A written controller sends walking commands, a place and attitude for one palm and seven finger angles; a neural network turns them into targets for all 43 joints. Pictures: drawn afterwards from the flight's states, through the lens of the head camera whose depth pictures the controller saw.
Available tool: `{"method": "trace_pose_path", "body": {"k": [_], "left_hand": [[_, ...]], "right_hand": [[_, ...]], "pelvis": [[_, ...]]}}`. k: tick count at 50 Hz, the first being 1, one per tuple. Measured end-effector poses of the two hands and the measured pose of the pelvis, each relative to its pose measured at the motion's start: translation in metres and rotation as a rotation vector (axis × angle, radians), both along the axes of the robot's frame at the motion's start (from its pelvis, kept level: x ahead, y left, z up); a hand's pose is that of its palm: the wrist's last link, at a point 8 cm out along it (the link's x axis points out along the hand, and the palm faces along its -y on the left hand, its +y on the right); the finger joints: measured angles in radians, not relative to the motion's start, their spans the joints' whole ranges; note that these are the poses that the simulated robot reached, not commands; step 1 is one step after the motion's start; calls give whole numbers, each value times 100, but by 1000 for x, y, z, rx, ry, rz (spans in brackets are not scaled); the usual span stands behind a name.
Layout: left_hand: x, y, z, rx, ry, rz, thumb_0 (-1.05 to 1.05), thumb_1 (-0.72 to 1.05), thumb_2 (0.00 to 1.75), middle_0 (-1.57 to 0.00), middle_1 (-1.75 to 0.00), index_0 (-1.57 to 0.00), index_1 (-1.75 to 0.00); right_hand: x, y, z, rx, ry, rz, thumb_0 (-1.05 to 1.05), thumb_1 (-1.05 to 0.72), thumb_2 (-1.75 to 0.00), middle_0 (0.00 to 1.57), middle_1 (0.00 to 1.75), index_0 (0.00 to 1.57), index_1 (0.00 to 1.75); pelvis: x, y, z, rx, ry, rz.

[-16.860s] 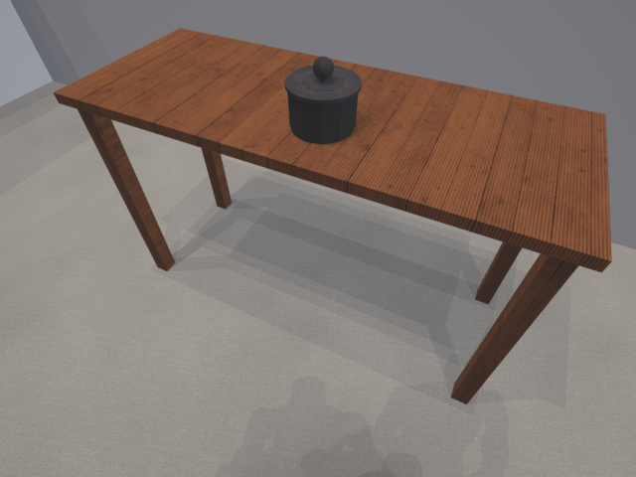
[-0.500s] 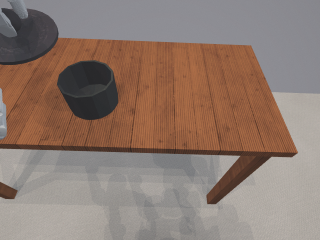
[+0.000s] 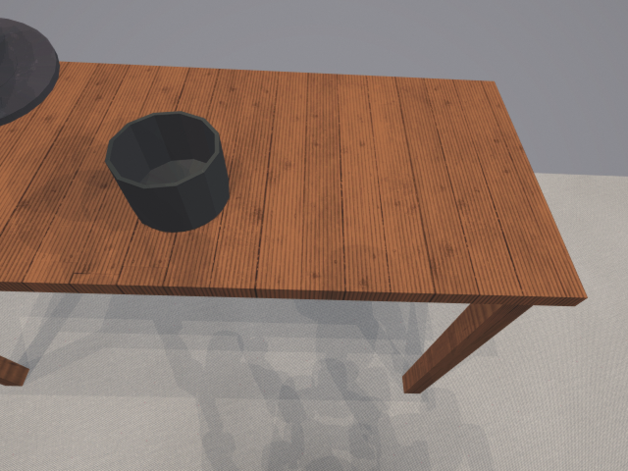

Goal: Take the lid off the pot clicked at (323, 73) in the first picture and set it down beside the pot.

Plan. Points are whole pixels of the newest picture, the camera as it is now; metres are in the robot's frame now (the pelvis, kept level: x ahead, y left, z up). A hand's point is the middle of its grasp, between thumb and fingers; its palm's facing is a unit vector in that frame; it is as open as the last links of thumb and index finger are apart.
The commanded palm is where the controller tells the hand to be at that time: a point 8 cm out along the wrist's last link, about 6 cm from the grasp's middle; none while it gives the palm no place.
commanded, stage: move the lid sideways beside the pot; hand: left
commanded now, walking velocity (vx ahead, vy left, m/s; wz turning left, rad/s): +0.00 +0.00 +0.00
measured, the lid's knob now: out of the picture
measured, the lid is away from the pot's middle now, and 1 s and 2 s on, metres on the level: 0.16 0.22 0.20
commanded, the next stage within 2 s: lower the lid onto the table in 1.52 s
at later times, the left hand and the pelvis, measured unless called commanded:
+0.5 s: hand out of the picture +0.47 +0.36 +0.27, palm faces -0.27 -0.16 -0.95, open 7.1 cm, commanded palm +0.55 +0.38 +0.36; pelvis +0.00 +0.00 +0.00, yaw +0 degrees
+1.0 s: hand out of the picture +0.47 +0.37 +0.27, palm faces -0.27 -0.15 -0.95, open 7.1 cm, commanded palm +0.55 +0.38 +0.36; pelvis +0.00 +0.01 +0.00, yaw +0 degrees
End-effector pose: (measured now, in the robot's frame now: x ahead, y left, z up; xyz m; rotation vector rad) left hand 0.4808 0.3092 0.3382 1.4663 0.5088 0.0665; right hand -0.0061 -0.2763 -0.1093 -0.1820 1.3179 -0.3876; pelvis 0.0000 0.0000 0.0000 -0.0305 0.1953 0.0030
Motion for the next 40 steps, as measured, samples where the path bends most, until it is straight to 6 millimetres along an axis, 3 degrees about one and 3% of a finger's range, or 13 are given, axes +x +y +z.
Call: {"method": "trace_pose_path", "body": {"k": [17, 40], "left_hand": [[-8, 39, -4, -3, 17, 102, -2, 36, 42, -76, -101, -70, -99], [-17, 71, -5, 4, 30, 174, -2, 36, 42, -75, -101, -70, -99]], "right_hand": [[-2, 4, -1, 6, 37, -2, 0, -90, -89, 20, 30, 20, 30], [-10, 9, -1, 6, 76, 0, 0, -90, -89, 20, 30, 20, 30]], "pelvis": [[2, 1, -2, -6, 11, 3], [4, 6, -4, -15, 13, 7]]}}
